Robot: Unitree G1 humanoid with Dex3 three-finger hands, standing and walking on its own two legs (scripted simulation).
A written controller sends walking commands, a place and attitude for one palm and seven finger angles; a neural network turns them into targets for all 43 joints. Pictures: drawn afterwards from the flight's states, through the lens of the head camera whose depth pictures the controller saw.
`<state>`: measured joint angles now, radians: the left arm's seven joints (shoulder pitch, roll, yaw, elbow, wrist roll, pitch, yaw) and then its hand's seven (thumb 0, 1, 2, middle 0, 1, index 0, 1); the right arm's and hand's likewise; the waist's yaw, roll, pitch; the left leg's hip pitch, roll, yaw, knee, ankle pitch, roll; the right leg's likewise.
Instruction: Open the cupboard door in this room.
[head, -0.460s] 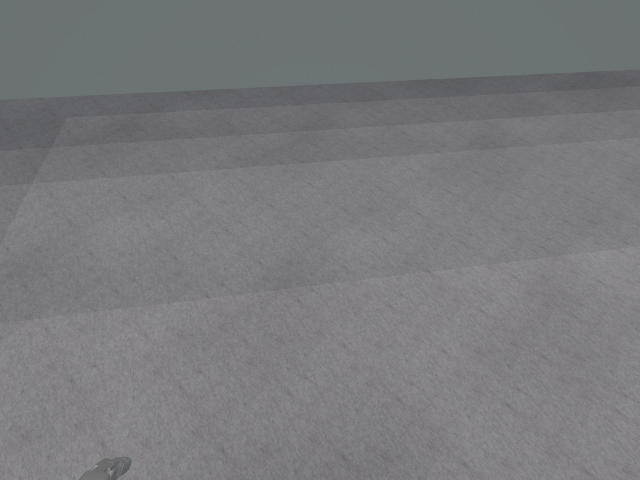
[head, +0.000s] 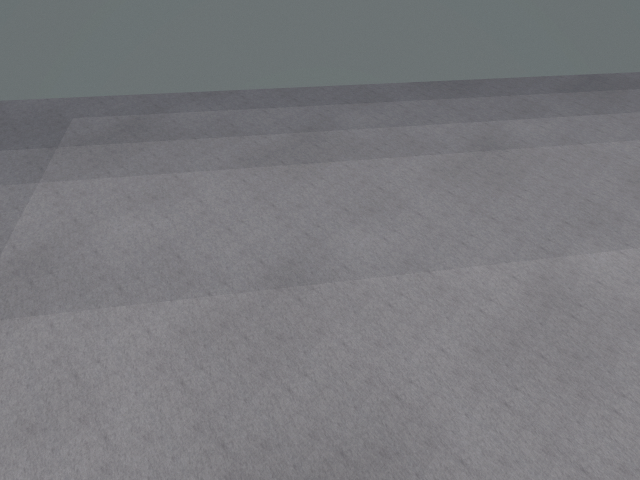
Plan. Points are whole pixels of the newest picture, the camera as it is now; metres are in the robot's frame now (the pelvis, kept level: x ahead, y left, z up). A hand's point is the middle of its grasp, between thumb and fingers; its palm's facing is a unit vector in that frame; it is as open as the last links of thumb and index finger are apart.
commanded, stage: stand and wait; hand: left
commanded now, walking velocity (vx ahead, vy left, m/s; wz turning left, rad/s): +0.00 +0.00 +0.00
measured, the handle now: out of the picture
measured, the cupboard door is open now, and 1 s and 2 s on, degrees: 0 0 0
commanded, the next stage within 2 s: turn or walk to find it in 0.44 s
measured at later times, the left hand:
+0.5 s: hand out of the picture +0.07 +0.24 -0.15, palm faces -0.05 -0.94 -0.33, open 7.4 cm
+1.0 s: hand out of the picture +0.01 +0.22 -0.18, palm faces +0.12 -0.96 -0.24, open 7.4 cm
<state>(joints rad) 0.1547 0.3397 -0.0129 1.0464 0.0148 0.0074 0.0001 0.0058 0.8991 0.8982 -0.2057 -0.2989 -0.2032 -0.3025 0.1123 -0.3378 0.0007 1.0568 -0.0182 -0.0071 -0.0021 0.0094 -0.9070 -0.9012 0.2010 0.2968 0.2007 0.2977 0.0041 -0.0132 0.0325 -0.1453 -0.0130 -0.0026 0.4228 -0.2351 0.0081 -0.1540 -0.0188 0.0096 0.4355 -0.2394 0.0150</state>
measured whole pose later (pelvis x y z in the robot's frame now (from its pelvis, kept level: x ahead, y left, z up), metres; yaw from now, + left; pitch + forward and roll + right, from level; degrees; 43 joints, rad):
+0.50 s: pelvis -0.01 -0.01 +0.00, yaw +0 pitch -2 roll +0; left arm 0.14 0.34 -0.01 1.08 0.01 0.00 0.00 0.01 0.90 0.90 -0.21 -0.30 -0.20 -0.30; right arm 0.13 -0.34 0.00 1.11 -0.02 -0.01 0.00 0.01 -0.91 -0.90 0.20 0.30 0.20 0.30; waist -0.01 -0.01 0.03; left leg -0.15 0.00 0.00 0.39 -0.20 0.00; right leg -0.16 0.00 0.01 0.40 -0.20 0.00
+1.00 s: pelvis -0.03 +0.01 -0.01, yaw +8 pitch +0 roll -1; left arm 0.17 0.25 0.03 0.96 0.02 0.06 0.03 0.01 0.90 0.90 -0.20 -0.30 -0.20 -0.30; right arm 0.23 -0.18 -0.02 0.98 -0.02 0.03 0.00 0.01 -0.91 -0.90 0.20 0.30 0.20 0.30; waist -0.02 -0.03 0.08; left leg -0.32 -0.07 -0.12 0.52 -0.20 0.03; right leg -0.41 -0.01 -0.01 0.97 -0.49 0.04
